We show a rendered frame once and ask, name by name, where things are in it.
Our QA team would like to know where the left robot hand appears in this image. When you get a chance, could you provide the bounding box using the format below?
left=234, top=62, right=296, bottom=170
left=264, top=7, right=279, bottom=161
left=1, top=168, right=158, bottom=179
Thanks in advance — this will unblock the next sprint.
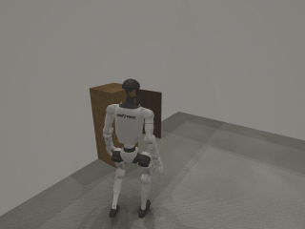
left=106, top=144, right=116, bottom=156

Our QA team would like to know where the left robot forearm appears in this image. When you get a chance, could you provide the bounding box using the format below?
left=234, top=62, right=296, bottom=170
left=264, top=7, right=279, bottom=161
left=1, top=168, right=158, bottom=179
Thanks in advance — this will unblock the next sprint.
left=103, top=128, right=113, bottom=147

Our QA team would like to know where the cupboard door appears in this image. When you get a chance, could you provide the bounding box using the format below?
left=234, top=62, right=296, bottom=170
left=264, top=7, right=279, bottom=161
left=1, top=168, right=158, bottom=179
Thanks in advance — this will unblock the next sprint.
left=135, top=89, right=162, bottom=138

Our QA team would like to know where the left robot upper arm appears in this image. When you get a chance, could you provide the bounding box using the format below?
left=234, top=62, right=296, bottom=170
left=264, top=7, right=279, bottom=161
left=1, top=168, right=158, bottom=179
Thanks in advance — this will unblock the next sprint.
left=103, top=104, right=119, bottom=135

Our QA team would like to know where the left robot thigh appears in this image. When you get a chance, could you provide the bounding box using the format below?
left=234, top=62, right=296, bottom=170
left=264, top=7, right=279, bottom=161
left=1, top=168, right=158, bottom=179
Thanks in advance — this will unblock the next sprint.
left=112, top=148, right=126, bottom=178

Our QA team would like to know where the right robot upper arm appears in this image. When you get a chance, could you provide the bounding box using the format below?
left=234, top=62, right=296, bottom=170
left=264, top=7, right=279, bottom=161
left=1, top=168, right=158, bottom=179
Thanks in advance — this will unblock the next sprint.
left=141, top=107, right=154, bottom=144

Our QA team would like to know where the right robot hand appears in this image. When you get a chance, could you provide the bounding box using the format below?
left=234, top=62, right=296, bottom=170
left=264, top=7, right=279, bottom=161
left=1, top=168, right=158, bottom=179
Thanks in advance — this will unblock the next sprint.
left=152, top=163, right=164, bottom=182

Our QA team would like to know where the humanoid robot head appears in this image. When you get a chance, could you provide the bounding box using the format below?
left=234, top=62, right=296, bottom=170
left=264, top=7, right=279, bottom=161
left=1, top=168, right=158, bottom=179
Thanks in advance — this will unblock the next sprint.
left=119, top=78, right=140, bottom=110

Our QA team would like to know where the right robot forearm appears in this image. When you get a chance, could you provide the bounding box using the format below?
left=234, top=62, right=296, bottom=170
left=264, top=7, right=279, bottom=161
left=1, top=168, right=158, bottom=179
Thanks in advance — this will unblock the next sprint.
left=148, top=135, right=162, bottom=166

